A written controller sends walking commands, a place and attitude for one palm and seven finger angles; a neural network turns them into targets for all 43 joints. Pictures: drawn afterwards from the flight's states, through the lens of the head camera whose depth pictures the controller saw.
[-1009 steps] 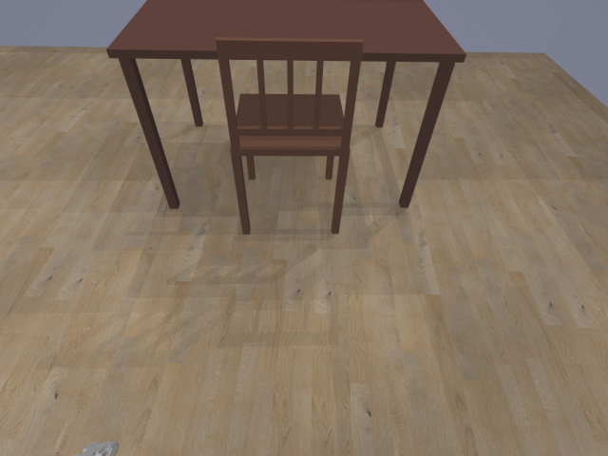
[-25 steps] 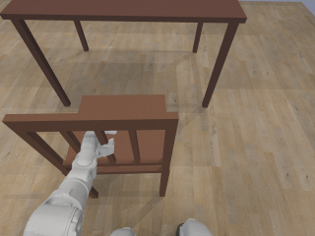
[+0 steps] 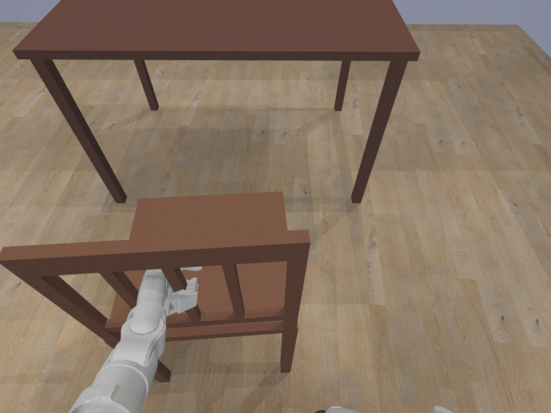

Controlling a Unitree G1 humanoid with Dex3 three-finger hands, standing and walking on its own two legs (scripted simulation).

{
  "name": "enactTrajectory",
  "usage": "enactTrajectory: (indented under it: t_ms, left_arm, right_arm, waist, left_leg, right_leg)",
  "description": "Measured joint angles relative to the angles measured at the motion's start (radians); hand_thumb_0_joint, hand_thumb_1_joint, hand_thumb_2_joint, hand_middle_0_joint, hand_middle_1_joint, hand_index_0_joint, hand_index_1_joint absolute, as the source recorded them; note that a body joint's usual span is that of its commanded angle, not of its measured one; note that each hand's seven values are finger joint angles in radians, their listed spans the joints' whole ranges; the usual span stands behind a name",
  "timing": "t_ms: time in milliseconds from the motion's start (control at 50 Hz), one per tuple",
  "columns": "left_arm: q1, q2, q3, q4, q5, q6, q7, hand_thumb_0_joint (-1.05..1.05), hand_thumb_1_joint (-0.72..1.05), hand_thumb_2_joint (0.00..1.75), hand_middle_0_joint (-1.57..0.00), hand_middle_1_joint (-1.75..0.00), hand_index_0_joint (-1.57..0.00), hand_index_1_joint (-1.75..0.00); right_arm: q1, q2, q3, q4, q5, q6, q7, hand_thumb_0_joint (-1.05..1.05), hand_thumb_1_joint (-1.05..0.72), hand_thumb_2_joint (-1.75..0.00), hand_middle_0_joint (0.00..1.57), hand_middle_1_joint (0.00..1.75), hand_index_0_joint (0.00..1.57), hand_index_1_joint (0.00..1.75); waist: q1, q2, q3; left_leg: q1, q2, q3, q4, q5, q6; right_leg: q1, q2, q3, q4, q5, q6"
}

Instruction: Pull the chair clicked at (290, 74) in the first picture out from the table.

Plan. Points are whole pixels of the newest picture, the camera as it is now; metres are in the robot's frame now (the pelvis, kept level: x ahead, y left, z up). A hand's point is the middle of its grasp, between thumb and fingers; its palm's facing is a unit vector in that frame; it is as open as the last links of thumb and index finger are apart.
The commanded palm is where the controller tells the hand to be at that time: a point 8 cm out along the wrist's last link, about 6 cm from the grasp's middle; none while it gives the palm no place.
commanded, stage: stop walking, hand still on the chair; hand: left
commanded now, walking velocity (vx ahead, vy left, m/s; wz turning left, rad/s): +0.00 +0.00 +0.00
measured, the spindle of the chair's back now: (184, 294) +0.32 +0.18 -0.10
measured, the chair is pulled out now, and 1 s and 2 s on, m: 0.58 0.58 0.58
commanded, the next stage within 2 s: open the thumb and straighten the fingers in 0.60 s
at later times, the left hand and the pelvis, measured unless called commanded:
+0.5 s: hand (191, 293) +0.31 +0.16 -0.06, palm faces +0.08 -0.98 -0.20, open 5.2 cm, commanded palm +0.28 +0.20 -0.04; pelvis +0.04 +0.00 +0.01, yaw -1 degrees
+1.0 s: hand (185, 291) +0.31 +0.17 -0.07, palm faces +0.10 -0.98 -0.19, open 9.5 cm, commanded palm +0.29 +0.22 -0.04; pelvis +0.05 +0.00 -0.02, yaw +1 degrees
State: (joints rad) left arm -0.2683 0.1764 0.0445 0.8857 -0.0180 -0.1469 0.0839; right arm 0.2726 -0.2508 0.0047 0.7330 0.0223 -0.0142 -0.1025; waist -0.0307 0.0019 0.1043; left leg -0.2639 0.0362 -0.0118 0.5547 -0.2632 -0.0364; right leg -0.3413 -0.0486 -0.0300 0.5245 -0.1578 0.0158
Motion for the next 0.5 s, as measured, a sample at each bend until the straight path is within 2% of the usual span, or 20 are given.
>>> enactTrajectory:
  t_ms: [260, 500]
  left_arm:
    - [0.149, -0.029, -0.031, -0.106, -0.004, 0.001, 0.009, 0.04, 0.7, 0.81, -0.34, -1.29, -0.5, -1.45]
    - [0.206, -0.021, -0.034, -0.182, -0.013, 0.029, 0.014, 0.04, 0.7, 0.81, -0.34, -1.29, -0.5, -1.45]
  right_arm:
    - [-0.071, 0.053, 0.014, -0.013, -0.001, -0.009, 0.012, 0.01, -0.9, -0.9, 0.2, 0.3, 0.2, 0.3]
    - [-0.093, 0.03, 0.002, -0.044, 0.0, 0.021, 0.009, 0.01, -0.9, -0.9, 0.2, 0.3, 0.2, 0.3]
  waist:
    - [0.02, 0.018, -0.023]
    - [0.019, 0.015, -0.028]
  left_leg:
    - [0.1, 0.002, 0.021, -0.067, -0.022, 0.001]
    - [0.12, 0.013, 0.011, -0.09, -0.025, -0.008]
  right_leg:
    - [0.078, 0.003, 0.016, -0.036, -0.029, 0.009]
    - [0.098, 0.012, 0.002, -0.05, -0.04, 0.0]
